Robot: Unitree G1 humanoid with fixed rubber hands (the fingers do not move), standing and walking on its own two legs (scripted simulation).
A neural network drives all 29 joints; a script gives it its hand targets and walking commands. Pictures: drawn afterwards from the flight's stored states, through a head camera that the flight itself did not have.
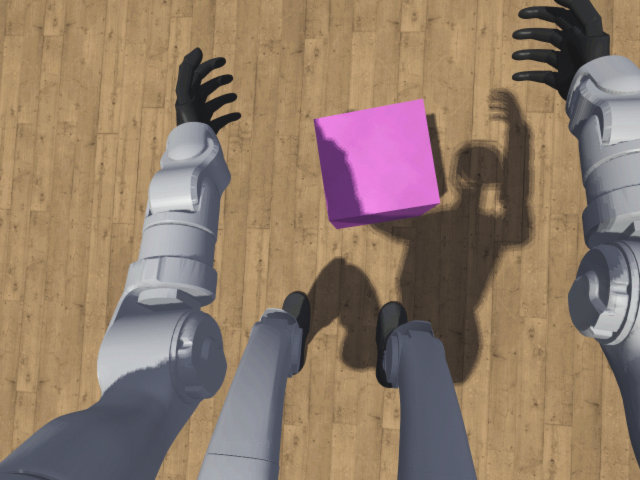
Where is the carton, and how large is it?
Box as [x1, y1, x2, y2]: [314, 99, 439, 228]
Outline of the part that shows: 422,99 314,119 328,218 336,228 417,216 439,203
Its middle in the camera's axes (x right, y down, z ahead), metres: +0.12 -0.15 +0.85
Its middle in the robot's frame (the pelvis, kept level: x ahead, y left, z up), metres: +0.53 -0.02 -0.53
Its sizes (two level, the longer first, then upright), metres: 0.210 0.200 0.250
